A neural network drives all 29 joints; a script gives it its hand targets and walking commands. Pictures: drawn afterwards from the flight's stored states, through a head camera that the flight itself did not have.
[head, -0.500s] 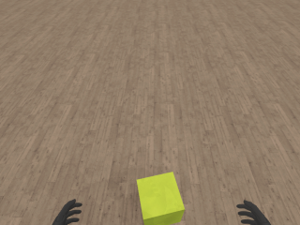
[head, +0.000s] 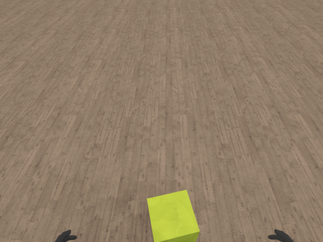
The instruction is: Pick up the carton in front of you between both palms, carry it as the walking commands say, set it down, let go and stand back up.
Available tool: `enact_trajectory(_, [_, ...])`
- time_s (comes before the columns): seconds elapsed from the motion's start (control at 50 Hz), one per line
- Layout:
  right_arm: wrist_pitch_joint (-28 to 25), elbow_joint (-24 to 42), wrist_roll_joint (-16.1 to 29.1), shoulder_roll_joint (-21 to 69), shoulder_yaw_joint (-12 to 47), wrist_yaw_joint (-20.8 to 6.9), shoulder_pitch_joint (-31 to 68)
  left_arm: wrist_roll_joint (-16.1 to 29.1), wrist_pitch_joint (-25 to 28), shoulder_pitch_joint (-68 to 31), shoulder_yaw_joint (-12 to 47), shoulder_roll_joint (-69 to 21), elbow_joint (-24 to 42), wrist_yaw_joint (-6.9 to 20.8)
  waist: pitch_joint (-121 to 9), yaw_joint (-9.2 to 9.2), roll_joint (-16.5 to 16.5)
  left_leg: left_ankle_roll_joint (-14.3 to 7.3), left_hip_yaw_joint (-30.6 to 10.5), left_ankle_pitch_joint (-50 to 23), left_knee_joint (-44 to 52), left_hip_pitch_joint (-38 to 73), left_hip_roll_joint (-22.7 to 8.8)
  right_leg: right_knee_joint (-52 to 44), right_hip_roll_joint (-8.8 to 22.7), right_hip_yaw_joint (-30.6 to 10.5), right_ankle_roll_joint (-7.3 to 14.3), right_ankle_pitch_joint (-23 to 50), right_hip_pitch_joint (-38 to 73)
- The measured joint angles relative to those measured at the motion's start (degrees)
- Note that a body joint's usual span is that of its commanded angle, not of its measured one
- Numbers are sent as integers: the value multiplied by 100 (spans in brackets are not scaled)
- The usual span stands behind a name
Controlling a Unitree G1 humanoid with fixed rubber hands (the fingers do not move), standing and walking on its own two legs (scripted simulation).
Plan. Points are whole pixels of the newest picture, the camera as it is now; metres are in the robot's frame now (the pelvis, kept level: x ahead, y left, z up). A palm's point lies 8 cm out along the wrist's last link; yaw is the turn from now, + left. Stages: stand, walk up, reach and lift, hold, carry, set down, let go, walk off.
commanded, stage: stand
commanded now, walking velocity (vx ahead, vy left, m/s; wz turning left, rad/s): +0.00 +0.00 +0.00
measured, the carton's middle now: (171, 222) +0.38 -0.02 -0.64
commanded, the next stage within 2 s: none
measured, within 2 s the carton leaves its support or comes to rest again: neither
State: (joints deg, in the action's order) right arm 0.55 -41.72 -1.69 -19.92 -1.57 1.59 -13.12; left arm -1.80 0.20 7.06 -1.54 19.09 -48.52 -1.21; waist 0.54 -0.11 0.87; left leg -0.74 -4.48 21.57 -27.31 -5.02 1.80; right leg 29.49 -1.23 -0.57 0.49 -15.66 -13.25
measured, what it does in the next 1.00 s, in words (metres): stands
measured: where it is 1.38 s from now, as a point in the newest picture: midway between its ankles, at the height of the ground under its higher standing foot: outside the picture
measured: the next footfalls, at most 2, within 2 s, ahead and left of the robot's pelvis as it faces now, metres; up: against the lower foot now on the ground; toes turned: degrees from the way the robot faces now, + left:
none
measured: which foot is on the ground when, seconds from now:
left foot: down 0.00-1.00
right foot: down 0.00-1.00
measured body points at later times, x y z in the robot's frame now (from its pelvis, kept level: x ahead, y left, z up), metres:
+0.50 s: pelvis -0.02 +0.00 +0.01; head -0.02 -0.01 +0.46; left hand +0.09 +0.30 -0.10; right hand +0.09 -0.31 -0.10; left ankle -0.08 +0.12 -0.74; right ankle +0.00 -0.12 -0.74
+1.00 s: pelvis -0.03 -0.01 +0.01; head -0.03 -0.01 +0.46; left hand +0.07 +0.31 -0.10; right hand +0.07 -0.32 -0.11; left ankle -0.08 +0.12 -0.74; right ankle +0.00 -0.12 -0.74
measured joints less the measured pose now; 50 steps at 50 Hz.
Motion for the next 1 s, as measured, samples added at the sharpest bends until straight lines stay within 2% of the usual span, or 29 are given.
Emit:
enact_trajectory(0.56, [-84,-883,26,-166,98,-42,162,57,42,-36,50,177,-831,42,84,-39,-32,36,-23,-442,487,216,-12,-545,15,15,19,464,258])
enact_trajectory(1.0, [-93,-1307,67,-236,143,-68,288,88,57,-120,83,277,-1170,71,149,-43,-38,61,-49,-604,655,253,-28,-754,11,38,41,639,323])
